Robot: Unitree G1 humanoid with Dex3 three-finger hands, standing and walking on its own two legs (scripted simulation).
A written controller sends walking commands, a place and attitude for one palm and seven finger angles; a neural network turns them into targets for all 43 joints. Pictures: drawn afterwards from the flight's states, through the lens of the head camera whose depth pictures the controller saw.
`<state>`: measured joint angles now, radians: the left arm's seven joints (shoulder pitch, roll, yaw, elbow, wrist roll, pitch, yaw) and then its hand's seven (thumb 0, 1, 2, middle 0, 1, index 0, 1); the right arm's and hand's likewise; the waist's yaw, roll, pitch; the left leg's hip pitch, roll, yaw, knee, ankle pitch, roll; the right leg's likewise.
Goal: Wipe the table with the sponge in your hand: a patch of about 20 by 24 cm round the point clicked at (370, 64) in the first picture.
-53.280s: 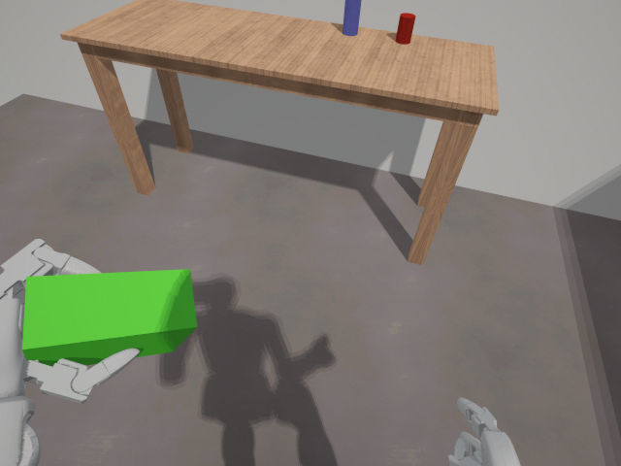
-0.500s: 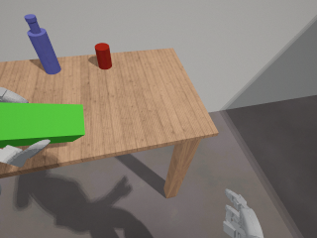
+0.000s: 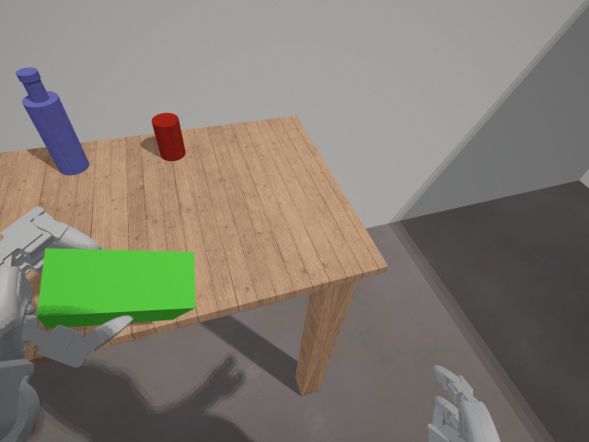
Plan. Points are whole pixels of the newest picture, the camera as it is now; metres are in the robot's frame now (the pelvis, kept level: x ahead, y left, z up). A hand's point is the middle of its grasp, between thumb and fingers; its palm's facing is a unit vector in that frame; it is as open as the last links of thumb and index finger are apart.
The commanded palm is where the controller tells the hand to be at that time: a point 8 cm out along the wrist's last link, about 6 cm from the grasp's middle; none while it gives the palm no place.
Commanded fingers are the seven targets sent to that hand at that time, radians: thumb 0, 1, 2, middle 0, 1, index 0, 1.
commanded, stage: come to a stop and stand still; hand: left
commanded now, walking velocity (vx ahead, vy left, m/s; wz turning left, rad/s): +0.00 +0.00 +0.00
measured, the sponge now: (142, 289) +0.24 +0.20 +0.13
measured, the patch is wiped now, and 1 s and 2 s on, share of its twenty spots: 0.00 0.00 0.00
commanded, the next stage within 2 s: look again from close up in 0.24 s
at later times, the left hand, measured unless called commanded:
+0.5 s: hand (70, 290) +0.22 +0.25 +0.15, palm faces +0.38 -0.85 -0.36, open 10.1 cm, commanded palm +0.16 +0.28 +0.18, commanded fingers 0.00 0.10 1.30 -1.20 -1.60 -1.20 -1.60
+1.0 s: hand (99, 293) +0.23 +0.23 +0.14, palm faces +0.27 -0.76 -0.59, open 10.1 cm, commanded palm +0.16 +0.27 +0.18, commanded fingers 0.00 0.10 1.30 -1.20 -1.60 -1.20 -1.60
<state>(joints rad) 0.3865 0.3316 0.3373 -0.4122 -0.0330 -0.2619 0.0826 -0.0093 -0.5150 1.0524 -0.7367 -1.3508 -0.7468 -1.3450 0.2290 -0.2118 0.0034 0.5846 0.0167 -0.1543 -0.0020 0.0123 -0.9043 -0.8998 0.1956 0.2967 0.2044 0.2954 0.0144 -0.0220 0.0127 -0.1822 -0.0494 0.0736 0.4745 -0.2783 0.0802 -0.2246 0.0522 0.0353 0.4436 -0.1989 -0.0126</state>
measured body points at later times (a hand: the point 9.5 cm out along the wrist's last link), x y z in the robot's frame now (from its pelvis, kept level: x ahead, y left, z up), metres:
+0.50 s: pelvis +0.00 +0.00 +0.00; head +0.01 +0.02 +0.45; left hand +0.20 +0.30 +0.17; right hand +0.18 -0.21 -0.07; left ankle -0.01 +0.06 -0.74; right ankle +0.02 -0.11 -0.74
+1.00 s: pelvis -0.01 -0.01 -0.01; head +0.00 -0.04 +0.44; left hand +0.21 +0.27 +0.17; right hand +0.19 -0.22 -0.10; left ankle -0.01 +0.06 -0.74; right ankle +0.01 -0.11 -0.74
